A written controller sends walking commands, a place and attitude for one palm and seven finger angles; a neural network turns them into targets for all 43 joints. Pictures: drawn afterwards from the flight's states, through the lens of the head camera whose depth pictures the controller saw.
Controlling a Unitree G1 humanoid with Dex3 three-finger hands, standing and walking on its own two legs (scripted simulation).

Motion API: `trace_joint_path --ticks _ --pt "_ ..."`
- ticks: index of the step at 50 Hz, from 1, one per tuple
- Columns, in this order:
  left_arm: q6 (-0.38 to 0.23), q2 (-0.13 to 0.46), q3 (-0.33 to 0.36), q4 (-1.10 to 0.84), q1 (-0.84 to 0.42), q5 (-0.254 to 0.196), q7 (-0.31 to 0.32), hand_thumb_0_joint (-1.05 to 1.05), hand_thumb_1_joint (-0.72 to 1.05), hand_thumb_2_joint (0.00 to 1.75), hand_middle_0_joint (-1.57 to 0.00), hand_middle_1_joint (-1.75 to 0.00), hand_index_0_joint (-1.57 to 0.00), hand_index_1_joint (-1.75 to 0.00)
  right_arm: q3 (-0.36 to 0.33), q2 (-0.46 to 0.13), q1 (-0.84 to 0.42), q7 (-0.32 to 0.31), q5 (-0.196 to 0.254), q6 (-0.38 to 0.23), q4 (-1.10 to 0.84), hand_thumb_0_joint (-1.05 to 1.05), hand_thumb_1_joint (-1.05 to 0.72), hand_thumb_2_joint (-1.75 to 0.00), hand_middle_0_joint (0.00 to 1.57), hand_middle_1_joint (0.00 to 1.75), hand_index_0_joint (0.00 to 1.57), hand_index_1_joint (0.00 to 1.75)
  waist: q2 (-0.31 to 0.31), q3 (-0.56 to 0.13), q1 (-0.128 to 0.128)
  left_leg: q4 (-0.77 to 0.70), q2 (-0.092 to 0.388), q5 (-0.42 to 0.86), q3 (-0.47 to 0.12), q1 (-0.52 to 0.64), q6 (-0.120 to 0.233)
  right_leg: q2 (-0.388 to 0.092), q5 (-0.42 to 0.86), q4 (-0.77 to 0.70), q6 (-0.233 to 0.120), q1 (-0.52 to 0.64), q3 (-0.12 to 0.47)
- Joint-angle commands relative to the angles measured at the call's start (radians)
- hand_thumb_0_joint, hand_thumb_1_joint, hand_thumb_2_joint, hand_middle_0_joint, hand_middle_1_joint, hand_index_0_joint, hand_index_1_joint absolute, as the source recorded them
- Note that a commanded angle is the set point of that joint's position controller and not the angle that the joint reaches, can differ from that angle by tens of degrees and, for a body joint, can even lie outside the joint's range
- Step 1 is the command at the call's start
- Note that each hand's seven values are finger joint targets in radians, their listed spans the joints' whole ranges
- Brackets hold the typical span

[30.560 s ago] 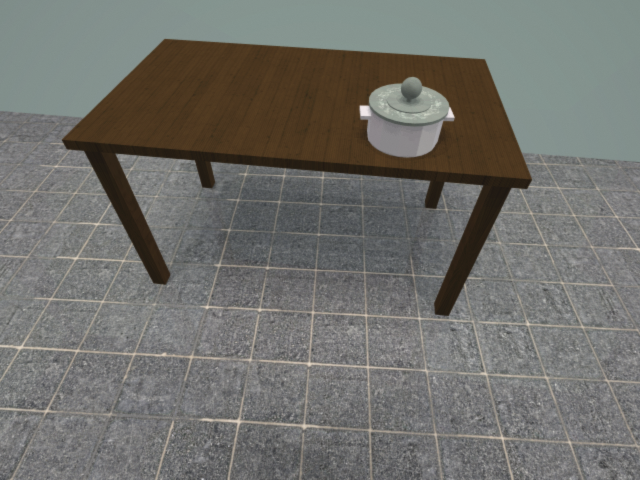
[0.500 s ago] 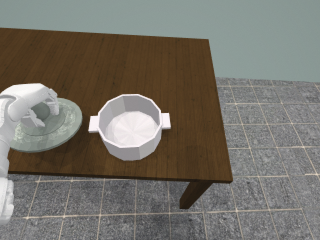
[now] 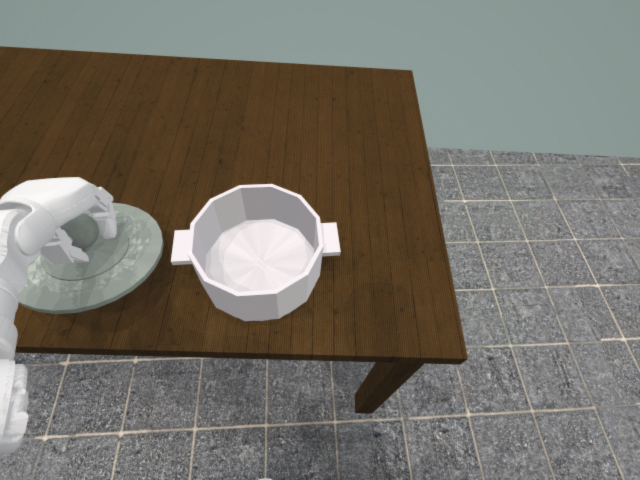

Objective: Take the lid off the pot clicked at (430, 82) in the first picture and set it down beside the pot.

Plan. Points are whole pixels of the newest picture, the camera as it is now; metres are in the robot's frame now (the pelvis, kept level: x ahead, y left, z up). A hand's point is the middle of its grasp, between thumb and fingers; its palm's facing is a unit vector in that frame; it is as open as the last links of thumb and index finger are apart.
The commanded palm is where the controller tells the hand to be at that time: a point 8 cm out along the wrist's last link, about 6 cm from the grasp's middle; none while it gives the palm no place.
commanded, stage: lower the lid onto the table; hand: left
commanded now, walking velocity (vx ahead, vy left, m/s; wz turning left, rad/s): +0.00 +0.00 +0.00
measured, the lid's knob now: (76, 231) +0.43 +0.33 +0.01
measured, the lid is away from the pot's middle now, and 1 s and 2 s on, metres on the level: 0.24 0.24 0.23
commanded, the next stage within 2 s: open the fingers wide in 0.60 s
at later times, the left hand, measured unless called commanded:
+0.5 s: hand (87, 251) +0.41 +0.31 +0.00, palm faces -0.50 -0.06 -0.86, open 6.8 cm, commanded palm +0.45 +0.32 +0.06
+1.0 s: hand (84, 265) +0.39 +0.32 -0.02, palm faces -0.47 -0.06 -0.88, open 6.7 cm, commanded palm +0.43 +0.31 +0.04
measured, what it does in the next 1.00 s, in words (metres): stands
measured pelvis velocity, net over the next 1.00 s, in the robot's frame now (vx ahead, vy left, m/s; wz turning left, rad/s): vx -0.01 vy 0.00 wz -0.01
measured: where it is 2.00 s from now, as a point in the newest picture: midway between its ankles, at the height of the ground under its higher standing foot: outside the picture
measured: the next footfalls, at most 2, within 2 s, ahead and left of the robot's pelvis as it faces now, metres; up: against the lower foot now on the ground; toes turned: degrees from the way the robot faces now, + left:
none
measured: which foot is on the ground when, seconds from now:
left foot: down 0.00-1.00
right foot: down 0.00-1.00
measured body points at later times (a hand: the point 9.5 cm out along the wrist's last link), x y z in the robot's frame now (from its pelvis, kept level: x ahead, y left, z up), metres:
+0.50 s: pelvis -0.01 +0.00 -0.01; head +0.08 +0.02 +0.43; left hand +0.43 +0.32 +0.05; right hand +0.02 -0.29 -0.13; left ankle -0.01 +0.06 -0.73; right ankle -0.01 -0.17 -0.73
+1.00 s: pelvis -0.01 +0.00 -0.02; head +0.08 +0.03 +0.42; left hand +0.41 +0.32 +0.03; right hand +0.02 -0.28 -0.14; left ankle -0.01 +0.06 -0.73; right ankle -0.01 -0.17 -0.73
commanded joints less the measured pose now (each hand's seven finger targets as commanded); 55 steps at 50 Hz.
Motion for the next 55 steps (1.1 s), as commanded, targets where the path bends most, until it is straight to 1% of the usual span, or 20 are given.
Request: trace_joint_path --ticks 1,4,7,11,16,18,21,24,25,28,31,34,35,37,40,43,46,47,50,55 --pt "-0.006 0.374 0.114 -0.221 -0.484 -0.033 0.071 0.00 0.80 0.74 -0.95 -1.03 -0.95 -1.03 -0.063 -0.188 0.079 -0.022 -0.003 -0.021 -0.068 0.00 -0.90 -0.90 0.20 0.30 0.20 0.30 0.135 -0.450 -0.005 -0.016 0.043 0.551 -0.085 0.430 -0.034 0.059 0.211 -0.002 -0.076 -0.019 -0.050" --pt "0.000 0.316 0.065 -0.221 -0.500 -0.022 0.080 0.00 0.80 0.74 -0.95 -1.03 -0.95 -1.03 -0.067 -0.185 0.083 -0.015 -0.005 -0.023 -0.058 0.00 -0.90 -0.90 0.20 0.30 0.20 0.30 0.168 -0.430 -0.012 -0.005 0.050 0.563 -0.087 0.451 -0.043 0.062 0.186 0.003 -0.078 -0.077 -0.052" --pt "-0.004 0.390 0.130 -0.197 -0.470 -0.015 0.097 0.00 0.80 0.74 -0.95 -1.03 -0.95 -1.03 -0.063 -0.190 0.087 -0.016 -0.003 -0.022 -0.069 0.00 -0.90 -0.90 0.20 0.30 0.20 0.30 0.144 -0.448 0.002 0.001 0.044 0.547 -0.088 0.414 -0.042 0.061 0.198 0.018 -0.082 -0.047 -0.048" --pt "0.014 0.364 0.094 -0.160 -0.483 -0.008 0.110 0.00 0.80 0.74 -0.95 -1.03 -0.95 -1.03 -0.059 -0.192 0.090 -0.016 -0.001 -0.020 -0.066 0.00 -0.90 -0.90 0.20 0.30 0.20 0.30 0.121 -0.420 -0.012 0.005 0.040 0.426 -0.077 0.356 -0.030 0.061 0.159 0.029 -0.078 -0.068 -0.050" --pt "0.009 0.388 0.098 -0.219 -0.539 0.010 0.125 0.00 0.80 0.74 -0.95 -1.03 -0.95 -1.03 -0.059 -0.193 0.101 -0.021 -0.003 -0.024 -0.069 0.00 -0.90 -0.90 0.20 0.30 0.20 0.30 0.208 -0.478 -0.010 0.022 0.041 0.448 -0.084 0.395 -0.040 0.061 0.147 0.050 -0.084 -0.095 -0.049" --pt "0.005 0.384 0.105 -0.194 -0.508 0.010 0.129 0.00 0.80 0.74 -0.95 -1.03 -0.95 -1.03 -0.060 -0.190 0.110 -0.022 -0.005 -0.024 -0.074 0.00 -0.90 -0.90 0.20 0.30 0.20 0.30 0.203 -0.500 -0.013 0.041 0.041 0.511 -0.090 0.414 -0.046 0.065 0.163 0.061 -0.081 -0.105 -0.052" --pt "0.021 0.324 0.051 -0.136 -0.516 -0.006 0.125 0.00 0.80 0.74 -0.95 -1.03 -0.95 -1.03 -0.056 -0.196 0.118 -0.021 -0.003 -0.022 -0.062 0.00 -0.90 -0.90 0.20 0.30 0.20 0.30 0.128 -0.420 -0.038 0.039 0.043 0.370 -0.078 0.331 -0.027 0.066 0.116 0.063 -0.076 -0.143 -0.053" --pt "0.022 0.398 0.087 -0.118 -0.536 0.000 0.126 0.00 0.80 0.74 -0.95 -1.03 -0.95 -1.03 -0.047 -0.208 0.129 -0.027 0.002 -0.024 -0.066 0.00 -0.90 -0.90 0.20 0.30 0.20 0.30 0.101 -0.412 -0.034 0.041 0.037 0.288 -0.077 0.261 -0.018 0.065 0.093 0.077 -0.078 -0.128 -0.048" --pt "0.020 0.403 0.087 -0.129 -0.539 0.007 0.127 0.00 0.80 0.74 -0.95 -1.03 -0.95 -1.03 -0.048 -0.204 0.132 -0.029 0.002 -0.027 -0.070 0.00 -0.90 -0.90 0.20 0.30 0.20 0.30 0.138 -0.434 -0.034 0.044 0.035 0.297 -0.074 0.277 -0.019 0.067 0.096 0.082 -0.080 -0.130 -0.047" --pt "0.000 0.457 0.139 -0.169 -0.527 0.026 0.138 0.00 0.80 0.74 -0.95 -1.03 -0.95 -1.03 -0.051 -0.201 0.143 -0.034 -0.007 -0.025 -0.071 0.00 -0.90 -0.90 0.20 0.30 0.20 0.30 0.217 -0.528 -0.021 0.080 0.035 0.449 -0.081 0.341 -0.036 0.069 0.157 0.109 -0.082 -0.128 -0.048" --pt "-0.001 0.459 0.157 -0.136 -0.486 0.021 0.143 0.00 0.80 0.74 -0.95 -1.03 -0.95 -1.03 -0.052 -0.202 0.143 -0.030 -0.012 -0.017 -0.068 0.00 -0.90 -0.90 0.20 0.30 0.20 0.30 0.200 -0.514 -0.019 0.103 0.039 0.491 -0.081 0.320 -0.039 0.071 0.171 0.122 -0.079 -0.143 -0.055" --pt "0.009 0.422 0.123 -0.059 -0.458 0.018 0.139 0.00 0.80 0.74 -0.95 -1.03 -0.95 -1.03 -0.050 -0.205 0.149 -0.023 -0.010 -0.007 -0.068 0.00 -0.90 -0.90 0.20 0.30 0.20 0.30 0.142 -0.461 -0.034 0.120 0.037 0.458 -0.075 0.256 -0.032 0.076 0.163 0.133 -0.075 -0.172 -0.056" --pt "0.004 0.308 0.089 -0.101 -0.310 0.004 0.130 0.00 0.80 0.74 -0.95 -1.03 -0.95 -1.03 -0.065 -0.181 0.138 -0.003 -0.012 -0.005 -0.092 0.00 -0.90 -0.90 0.20 0.30 0.20 0.30 0.187 -0.497 0.009 0.108 0.035 0.520 -0.080 0.305 -0.046 0.074 0.166 0.130 -0.085 -0.154 -0.063" --pt "-0.022 0.321 0.120 -0.184 -0.296 0.002 0.126 0.00 0.76 0.73 -0.91 -1.03 -0.92 -1.03 -0.075 -0.185 0.126 0.013 -0.016 0.011 -0.090 0.00 -0.90 -0.90 0.20 0.30 0.20 0.30 0.250 -0.553 0.020 0.123 0.048 0.660 -0.089 0.397 -0.066 0.074 0.192 0.133 -0.089 -0.170 -0.059" --pt "-0.007 0.373 0.134 -0.163 -0.375 0.000 0.141 0.00 0.71 0.71 -0.87 -1.02 -0.87 -1.02 -0.071 -0.191 0.129 0.014 -0.014 0.032 -0.078 0.00 -0.90 -0.90 0.20 0.30 0.20 0.30 0.142 -0.489 -0.012 0.119 0.045 0.522 -0.082 0.310 -0.044 0.078 0.167 0.127 -0.079 -0.164 -0.055" --pt "0.006 0.426 0.151 -0.201 -0.463 0.015 0.167 0.00 0.65 0.69 -0.82 -1.02 -0.82 -1.01 -0.066 -0.198 0.130 0.002 -0.010 0.027 -0.076 0.00 -0.90 -0.90 0.20 0.30 0.20 0.30 0.153 -0.477 -0.018 0.095 0.038 0.422 -0.082 0.285 -0.031 0.075 0.144 0.122 -0.080 -0.151 -0.050" --pt "0.006 0.372 0.130 -0.185 -0.401 0.019 0.181 0.00 0.60 0.67 -0.77 -1.01 -0.77 -1.01 -0.068 -0.188 0.123 0.004 -0.009 0.018 -0.080 0.00 -0.90 -0.90 0.20 0.30 0.20 0.30 0.181 -0.463 -0.011 0.094 0.042 0.457 -0.092 0.328 -0.047 0.077 0.116 0.122 -0.085 -0.189 -0.063" --pt "-0.002 0.366 0.127 -0.219 -0.413 0.019 0.179 0.00 0.58 0.67 -0.75 -1.01 -0.75 -1.01 -0.069 -0.188 0.120 0.005 -0.009 0.017 -0.081 0.00 -0.90 -0.90 0.20 0.30 0.20 0.30 0.233 -0.489 -0.005 0.095 0.047 0.519 -0.098 0.368 -0.058 0.074 0.128 0.124 -0.088 -0.197 -0.063" --pt "0.017 0.293 0.066 -0.165 -0.411 0.001 0.171 0.00 0.52 0.65 -0.71 -1.00 -0.71 -1.00 -0.067 -0.184 0.112 0.011 -0.006 0.020 -0.080 0.00 -0.90 -0.90 0.20 0.30 0.20 0.30 0.159 -0.422 -0.023 0.090 0.045 0.387 -0.088 0.312 -0.041 0.075 0.084 0.112 -0.083 -0.210 -0.059" --pt "0.020 0.321 0.078 -0.218 -0.473 0.003 0.170 0.00 0.43 0.63 -0.63 -0.99 -0.63 -0.98 -0.065 -0.188 0.118 -0.001 -0.004 0.007 -0.082 0.00 -0.90 -0.90 0.20 0.30 0.20 0.30 0.168 -0.466 -0.022 0.078 0.045 0.362 -0.105 0.353 -0.042 0.074 0.063 0.110 -0.086 -0.208 -0.059"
